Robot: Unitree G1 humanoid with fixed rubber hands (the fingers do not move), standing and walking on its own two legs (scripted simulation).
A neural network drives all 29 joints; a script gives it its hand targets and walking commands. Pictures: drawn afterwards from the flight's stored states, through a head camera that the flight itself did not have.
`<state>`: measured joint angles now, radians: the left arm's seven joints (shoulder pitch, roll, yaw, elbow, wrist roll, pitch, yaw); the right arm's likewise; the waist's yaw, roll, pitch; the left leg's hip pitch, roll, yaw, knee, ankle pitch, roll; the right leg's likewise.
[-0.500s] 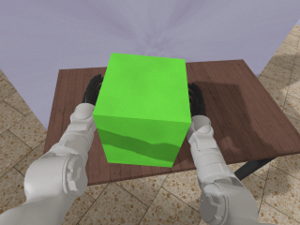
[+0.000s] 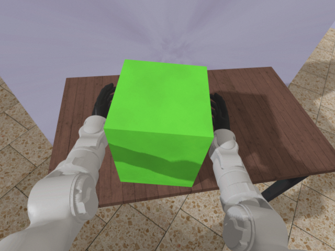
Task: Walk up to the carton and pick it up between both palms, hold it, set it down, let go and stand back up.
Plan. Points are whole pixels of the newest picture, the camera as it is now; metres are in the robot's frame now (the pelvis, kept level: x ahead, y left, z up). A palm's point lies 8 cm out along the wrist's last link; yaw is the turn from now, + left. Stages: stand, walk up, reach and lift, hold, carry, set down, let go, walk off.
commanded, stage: reach and lift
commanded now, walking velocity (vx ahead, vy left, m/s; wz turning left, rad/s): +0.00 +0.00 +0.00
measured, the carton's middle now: (160, 127) +0.43 +0.02 +0.04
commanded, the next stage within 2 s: none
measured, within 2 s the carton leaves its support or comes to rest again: leaves its support in 0.54 s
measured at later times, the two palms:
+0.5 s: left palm (103, 118) +0.43 +0.17 +0.08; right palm (222, 127) +0.41 -0.13 +0.08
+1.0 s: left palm (91, 116) +0.39 +0.17 +0.13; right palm (229, 118) +0.38 -0.12 +0.15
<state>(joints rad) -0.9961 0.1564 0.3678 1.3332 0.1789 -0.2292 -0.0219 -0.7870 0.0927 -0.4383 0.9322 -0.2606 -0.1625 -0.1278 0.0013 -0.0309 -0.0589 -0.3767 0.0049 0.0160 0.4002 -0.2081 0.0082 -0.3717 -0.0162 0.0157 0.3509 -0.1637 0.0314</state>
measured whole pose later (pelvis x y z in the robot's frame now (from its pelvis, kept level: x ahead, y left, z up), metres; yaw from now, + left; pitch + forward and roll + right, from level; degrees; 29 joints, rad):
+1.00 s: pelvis -0.03 +0.00 +0.00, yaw +0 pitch +4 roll -1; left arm -0.89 0.08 0.37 1.05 0.17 0.06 0.05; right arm -0.87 0.08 -0.44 0.95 -0.25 0.03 -0.14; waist 0.00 -0.03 -0.10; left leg -0.29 0.01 0.02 0.40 -0.18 0.01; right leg -0.28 -0.02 0.02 0.34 -0.13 0.03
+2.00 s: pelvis -0.05 +0.00 +0.00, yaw +0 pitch -4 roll -1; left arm -0.89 0.04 0.37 0.68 0.22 0.49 0.07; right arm -0.96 0.01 -0.35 0.95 -0.06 0.21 -0.13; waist -0.01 -0.03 -0.04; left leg -0.16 0.01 0.02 0.40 -0.17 0.01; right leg -0.13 -0.02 0.01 0.31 -0.11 0.03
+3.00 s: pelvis -0.04 +0.00 +0.00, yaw +0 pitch -4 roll -1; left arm -0.90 0.03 0.37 0.50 0.22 0.69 0.08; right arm -1.01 -0.04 -0.22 0.87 0.13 0.35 -0.16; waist -0.04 -0.03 -0.07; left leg -0.15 0.01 0.02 0.40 -0.18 0.01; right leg -0.12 -0.02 0.01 0.31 -0.11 0.03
